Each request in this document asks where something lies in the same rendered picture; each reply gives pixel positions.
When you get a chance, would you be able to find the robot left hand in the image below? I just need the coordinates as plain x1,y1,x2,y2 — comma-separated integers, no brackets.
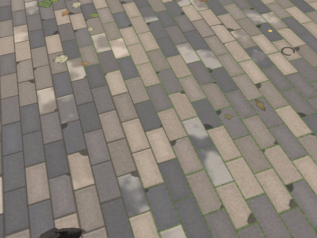
39,227,82,238

